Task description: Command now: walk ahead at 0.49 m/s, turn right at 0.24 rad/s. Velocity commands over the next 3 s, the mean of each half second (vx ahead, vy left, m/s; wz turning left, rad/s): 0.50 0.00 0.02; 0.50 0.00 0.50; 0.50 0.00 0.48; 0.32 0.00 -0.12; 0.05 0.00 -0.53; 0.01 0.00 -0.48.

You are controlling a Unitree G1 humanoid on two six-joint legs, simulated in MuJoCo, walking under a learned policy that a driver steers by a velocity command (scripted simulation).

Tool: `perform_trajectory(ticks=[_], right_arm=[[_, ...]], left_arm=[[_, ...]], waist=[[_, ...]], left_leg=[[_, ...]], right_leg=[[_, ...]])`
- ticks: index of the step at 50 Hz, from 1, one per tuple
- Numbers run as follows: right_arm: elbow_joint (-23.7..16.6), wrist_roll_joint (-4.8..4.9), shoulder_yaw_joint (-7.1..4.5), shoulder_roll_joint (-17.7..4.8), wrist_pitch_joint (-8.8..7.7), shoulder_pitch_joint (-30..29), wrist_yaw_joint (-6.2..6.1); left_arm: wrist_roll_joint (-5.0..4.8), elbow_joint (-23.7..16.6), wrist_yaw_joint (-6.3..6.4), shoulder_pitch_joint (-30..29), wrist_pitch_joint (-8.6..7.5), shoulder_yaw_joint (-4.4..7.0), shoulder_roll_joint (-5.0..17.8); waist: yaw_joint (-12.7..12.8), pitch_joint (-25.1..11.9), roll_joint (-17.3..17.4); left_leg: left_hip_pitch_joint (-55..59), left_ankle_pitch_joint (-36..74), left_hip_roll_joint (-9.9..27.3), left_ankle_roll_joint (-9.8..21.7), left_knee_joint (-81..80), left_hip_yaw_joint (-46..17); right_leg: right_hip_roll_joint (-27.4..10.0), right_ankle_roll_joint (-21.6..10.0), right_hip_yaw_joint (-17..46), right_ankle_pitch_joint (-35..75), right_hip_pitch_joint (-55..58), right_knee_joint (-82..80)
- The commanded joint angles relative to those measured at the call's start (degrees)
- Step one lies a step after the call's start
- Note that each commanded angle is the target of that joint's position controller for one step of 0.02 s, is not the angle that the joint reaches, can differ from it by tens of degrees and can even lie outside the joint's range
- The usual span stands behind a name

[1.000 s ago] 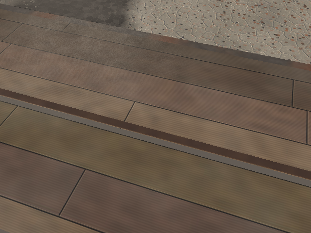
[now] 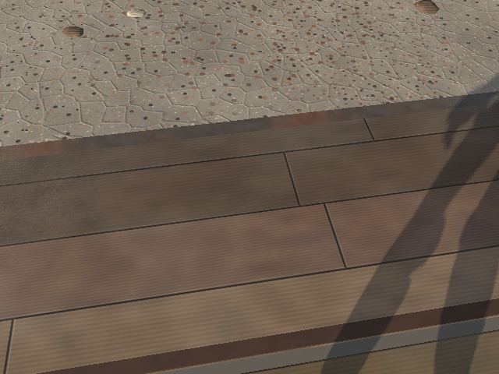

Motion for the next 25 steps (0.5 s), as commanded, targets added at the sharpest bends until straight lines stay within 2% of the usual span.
perform_trajectory(ticks=[1, 5, 9, 11, 13, 15, 16, 17, 18, 19, 20, 21, 22, 23, 25], right_arm=[[-1.27, -0.07, -0.54, -3.9, -0.59, 2.11, 0.28], [0.21, 0.64, -1.43, -7.82, -0.3, 4.83, -0.25], [1.39, 1.48, -1.39, -9.18, 0.64, 7.98, -0.5], [2.45, 1.79, -1.29, -9.54, 1.08, 10.52, -0.43], [3.17, 2.03, -1.21, -9.62, 1.64, 11.86, -0.44], [3.41, 2.08, -1.31, -10.43, 2.44, 11.55, -0.63], [3.17, 2.0, -1.21, -10.62, 2.76, 10.7, -0.78], [2.65, 1.51, -0.62, -9.17, 2.79, 10.26, -0.82], [0.37, -0.06, 0.89, -5.22, 2.44, 9.69, -0.85], [0.25, 1.54, 2.25, 0.4, 1.37, 16.89, -0.83], [1.11, 2.91, 0.46, -6.65, 1.02, 14.26, -1.06], [-0.15, 3.38, -0.38, -8.47, 1.01, 10.22, -1.12], [-0.28, 2.84, -0.45, -7.56, 1.47, 8.45, -1.46], [-0.39, 2.09, -0.77, -6.76, 2.09, 7.71, -1.58], [-0.18, 2.28, -0.86, -4.5, 3.6, 8.93, -1.22]], left_arm=[[0.32, -4.09, -0.16, 1.39, -0.61, 0.57, 2.13], [1.23, -7.42, -0.29, -6.09, -0.63, -0.47, 1.17], [0.7, -9.36, -1.01, -13.73, -1.09, -0.95, 1.41], [0.26, -10.66, -1.45, -17.07, -1.18, -0.91, 2.07], [0.06, -12.17, -1.91, -19.69, -1.43, -0.66, 3.05], [0.1, -12.37, -2.21, -17.84, -1.97, 0.05, 4.57], [0.31, -11.12, -2.07, -13.2, -2.18, 0.96, 6.02], [0.6, -8.63, -1.56, -4.17, -2.31, 2.53, 9.11], [1.52, -7.14, -0.8, 7.18, -2.05, 4.02, 14.51], [1.98, -6.32, -1.27, 9.03, -1.4, 4.32, 16.68], [1.64, -6.64, -1.5, 7.82, -1.69, 2.93, 10.62], [1.14, -7.08, -1.58, 3.64, -1.99, 2.02, 8.02], [1.17, -7.45, -1.87, -1.02, -2.19, 1.39, 6.27], [1.29, -7.44, -2.1, -3.94, -2.37, 1.11, 4.72], [1.85, -6.44, -2.09, -5.86, -3.06, 1.14, 3.61]], waist=[[0.89, -2.76, 5.31], [-0.33, -0.37, 4.38], [-2.82, 0.65, 5.31], [-4.01, 1.15, 5.82], [-4.16, 1.94, 6.0], [-1.76, 1.43, 6.38], [1.17, -0.79, 6.23], [5.19, -6.29, 4.78], [9.17, -16.0, -3.72], [5.67, -21.55, -18.17], [6.93, -16.54, -9.71], [5.63, -10.18, -6.99], [3.56, -7.2, -3.56], [2.03, -4.45, -3.52], [-0.11, -2.91, -4.5]], left_leg=[[9.8, 2.96, 15.56, 11.3, -14.1, -17.73], [8.0, 6.58, 15.89, 12.15, -17.13, -12.58], [7.49, 7.46, 13.51, 9.42, -16.08, -6.97], [9.7, 6.04, 14.66, 8.85, -14.92, -7.28], [12.42, 5.02, 16.41, 8.09, -13.11, -8.89], [13.81, 7.16, 17.34, 7.06, -9.43, -10.5], [13.13, 13.12, 15.85, 5.95, -4.31, -9.64], [9.15, 16.67, 12.45, 4.17, 6.64, -7.11], [-2.58, 1.29, 7.62, 1.5, 26.73, -3.23], [-21.47, -25.51, 0.72, -0.54, 43.18, -3.82], [-26.03, -23.99, 3.44, -0.11, 50.16, -9.82], [-27.54, -18.13, 5.66, 0.55, 50.48, -9.54], [-24.83, -13.28, 8.04, 0.1, 48.59, -8.61], [-23.12, -9.89, 9.5, -0.21, 45.93, -8.56], [-18.68, -6.02, 10.65, -0.61, 44.37, -8.15]], right_leg=[[-6.51, 0.0, 0.65, 3.11, -10.58, -2.99], [-8.16, 1.59, -1.72, 10.53, -13.26, -16.5], [-5.75, 2.16, -4.66, 20.8, -8.66, -30.11], [-4.96, 2.03, -5.09, 21.45, -7.8, -33.46], [-4.39, 0.97, -4.83, 18.89, -7.28, -36.37], [-3.03, -0.19, -5.29, 15.73, -2.59, -39.87], [-1.65, -1.01, -6.26, 14.96, 4.38, -41.85], [-2.87, -2.66, -4.95, 15.2, 17.18, -42.03], [-15.9, -6.53, 8.62, 15.35, 34.1, -41.74], [-26.21, -13.39, 31.72, 4.32, 46.36, -49.14], [-24.48, -11.47, 31.76, -0.01, 41.05, -51.65], [-22.79, -9.36, 22.67, 3.09, 34.22, -52.42], [-20.11, -8.19, 16.03, 8.32, 27.51, -54.19], [-17.86, -7.51, 10.73, 11.38, 22.84, -56.35], [-15.3, -6.85, 3.43, 17.5, 17.68, -59.32]])
Next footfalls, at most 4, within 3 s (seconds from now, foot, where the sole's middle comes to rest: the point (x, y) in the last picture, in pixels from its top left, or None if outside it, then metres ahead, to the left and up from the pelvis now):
0.34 right None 0.35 -0.16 -0.77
0.90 left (217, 326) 0.60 0.12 -0.77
1.40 right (234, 224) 0.94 0.07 -0.77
1.86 left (135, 209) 1.00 0.40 -0.77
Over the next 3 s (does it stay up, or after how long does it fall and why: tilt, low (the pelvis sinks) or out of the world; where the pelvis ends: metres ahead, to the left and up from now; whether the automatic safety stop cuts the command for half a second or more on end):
stays up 0.98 0.24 0.00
